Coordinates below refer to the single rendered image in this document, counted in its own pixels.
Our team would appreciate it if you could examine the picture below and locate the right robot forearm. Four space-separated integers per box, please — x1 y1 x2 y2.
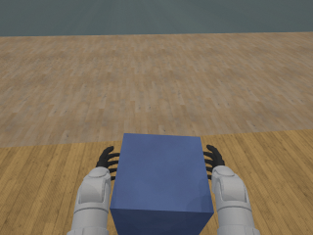
211 165 260 235

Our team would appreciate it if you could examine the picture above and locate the left robot hand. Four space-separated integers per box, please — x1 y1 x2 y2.
96 146 120 181

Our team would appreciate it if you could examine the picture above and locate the carton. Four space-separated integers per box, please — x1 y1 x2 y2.
110 133 214 235

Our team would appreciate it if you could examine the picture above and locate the left robot forearm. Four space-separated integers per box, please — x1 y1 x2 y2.
67 166 112 235

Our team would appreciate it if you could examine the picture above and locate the right robot hand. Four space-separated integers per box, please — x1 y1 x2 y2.
203 144 225 180

